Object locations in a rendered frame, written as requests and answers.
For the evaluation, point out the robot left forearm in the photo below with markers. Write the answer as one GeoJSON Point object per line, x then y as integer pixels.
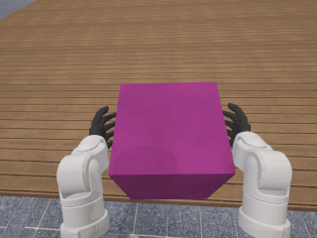
{"type": "Point", "coordinates": [80, 189]}

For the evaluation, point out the robot right hand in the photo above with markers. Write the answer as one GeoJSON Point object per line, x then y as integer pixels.
{"type": "Point", "coordinates": [239, 124]}

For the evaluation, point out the robot right forearm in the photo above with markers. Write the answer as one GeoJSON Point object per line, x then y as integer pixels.
{"type": "Point", "coordinates": [266, 187]}

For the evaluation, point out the robot left hand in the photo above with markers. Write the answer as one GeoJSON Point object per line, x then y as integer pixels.
{"type": "Point", "coordinates": [99, 128]}

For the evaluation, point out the carton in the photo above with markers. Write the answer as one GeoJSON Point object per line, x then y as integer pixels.
{"type": "Point", "coordinates": [170, 141]}

